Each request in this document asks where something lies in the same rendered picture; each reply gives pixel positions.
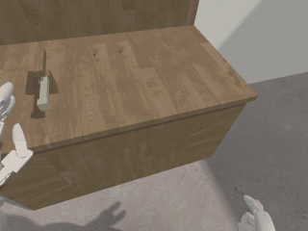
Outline counter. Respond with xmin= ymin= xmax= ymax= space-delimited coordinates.
xmin=0 ymin=0 xmax=258 ymax=211

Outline robot left hand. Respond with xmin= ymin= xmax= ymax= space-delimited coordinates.
xmin=0 ymin=82 xmax=34 ymax=186

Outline robot right hand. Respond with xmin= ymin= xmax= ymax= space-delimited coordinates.
xmin=238 ymin=194 xmax=275 ymax=231

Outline tap lever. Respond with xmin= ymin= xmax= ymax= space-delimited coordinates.
xmin=37 ymin=76 xmax=51 ymax=111

